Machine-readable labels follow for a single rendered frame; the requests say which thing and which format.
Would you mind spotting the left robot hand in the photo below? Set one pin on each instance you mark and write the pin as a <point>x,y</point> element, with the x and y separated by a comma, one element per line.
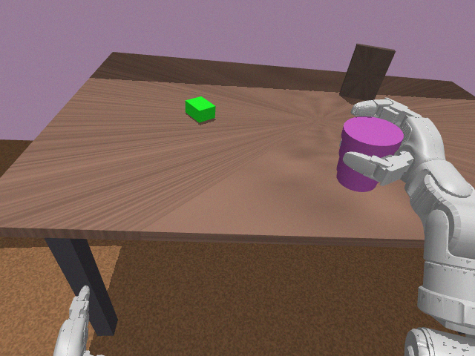
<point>73,334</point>

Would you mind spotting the table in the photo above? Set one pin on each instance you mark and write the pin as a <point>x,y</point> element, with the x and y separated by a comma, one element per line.
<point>122,160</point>

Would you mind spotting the right robot arm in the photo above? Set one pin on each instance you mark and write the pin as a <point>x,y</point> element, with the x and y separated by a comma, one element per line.
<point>445,203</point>

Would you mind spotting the right robot hand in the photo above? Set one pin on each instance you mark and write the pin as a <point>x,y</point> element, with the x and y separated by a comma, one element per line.
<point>422,142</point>

